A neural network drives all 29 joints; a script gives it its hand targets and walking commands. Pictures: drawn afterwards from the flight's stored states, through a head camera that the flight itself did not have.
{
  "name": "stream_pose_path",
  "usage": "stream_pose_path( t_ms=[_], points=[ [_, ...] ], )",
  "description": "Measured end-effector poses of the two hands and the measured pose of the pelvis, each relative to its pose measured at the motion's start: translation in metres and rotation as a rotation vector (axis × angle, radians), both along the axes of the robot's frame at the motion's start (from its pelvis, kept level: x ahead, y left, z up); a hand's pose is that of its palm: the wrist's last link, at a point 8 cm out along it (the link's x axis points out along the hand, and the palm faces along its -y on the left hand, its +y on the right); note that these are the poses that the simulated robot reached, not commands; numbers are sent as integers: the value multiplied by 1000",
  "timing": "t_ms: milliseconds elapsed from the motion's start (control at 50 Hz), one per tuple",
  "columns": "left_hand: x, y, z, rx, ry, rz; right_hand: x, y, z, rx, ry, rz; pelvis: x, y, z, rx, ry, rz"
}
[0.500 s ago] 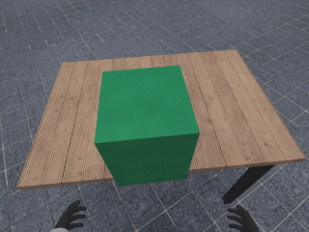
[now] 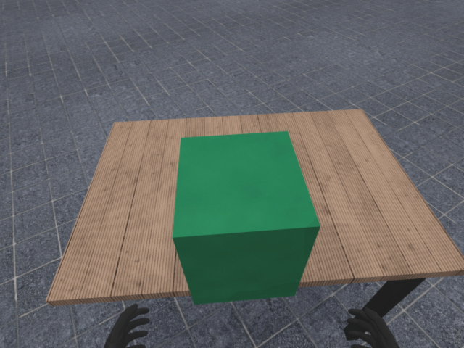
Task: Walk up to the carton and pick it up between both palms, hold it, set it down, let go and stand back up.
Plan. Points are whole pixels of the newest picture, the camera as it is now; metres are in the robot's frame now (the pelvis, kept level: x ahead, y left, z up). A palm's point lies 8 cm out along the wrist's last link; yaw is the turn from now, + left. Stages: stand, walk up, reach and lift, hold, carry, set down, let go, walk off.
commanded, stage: reach and lift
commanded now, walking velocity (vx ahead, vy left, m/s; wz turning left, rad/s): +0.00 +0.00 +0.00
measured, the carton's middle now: (239, 219) +0.36 +0.02 +0.02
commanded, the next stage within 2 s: none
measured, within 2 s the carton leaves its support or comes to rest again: neither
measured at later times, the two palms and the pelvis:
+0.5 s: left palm out of the picture +0.12 +0.22 -0.02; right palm out of the picture +0.11 -0.21 -0.02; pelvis -0.03 -0.01 +0.00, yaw +0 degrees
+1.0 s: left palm (112, 333) +0.16 +0.21 +0.02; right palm (386, 318) +0.18 -0.19 +0.02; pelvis -0.01 -0.01 +0.00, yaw +2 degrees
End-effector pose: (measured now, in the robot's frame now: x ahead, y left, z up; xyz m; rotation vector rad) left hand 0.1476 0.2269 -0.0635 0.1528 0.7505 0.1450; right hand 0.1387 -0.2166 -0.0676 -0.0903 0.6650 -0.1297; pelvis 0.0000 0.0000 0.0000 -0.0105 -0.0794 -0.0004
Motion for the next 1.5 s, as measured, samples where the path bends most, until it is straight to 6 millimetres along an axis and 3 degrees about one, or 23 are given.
stream_pose_path(
  t_ms=[200,400,520,760,920,1220,1500],
  points=[
    [-3,-7,17,-20,-116,14,-2,4,16,14,-81,-2,-2,-1,1,-1,-14,5],
    [-26,-7,36,-39,-208,45,-24,3,37,31,-154,-6,-17,-4,1,5,-27,6],
    [-29,-13,42,-62,-265,47,-23,9,47,49,-205,-10,-26,-6,0,13,-21,9],
    [-14,-21,64,-80,-394,64,8,18,71,86,-331,16,-25,-9,-1,18,-26,23],
    [-1,-20,69,-96,-392,71,28,20,78,89,-321,12,-16,-11,0,15,-6,28],
    [55,-11,127,-87,-445,15,78,26,118,104,-406,24,-1,-3,2,1,17,24],
    [81,-13,158,-93,-470,13,107,18,145,109,-453,21,-16,-6,2,3,27,22]
  ],
)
